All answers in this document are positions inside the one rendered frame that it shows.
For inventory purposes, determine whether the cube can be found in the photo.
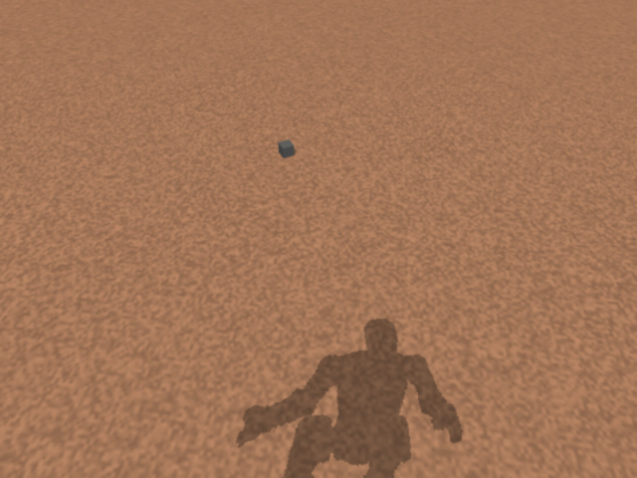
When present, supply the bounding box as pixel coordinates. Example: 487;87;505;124
279;139;295;158

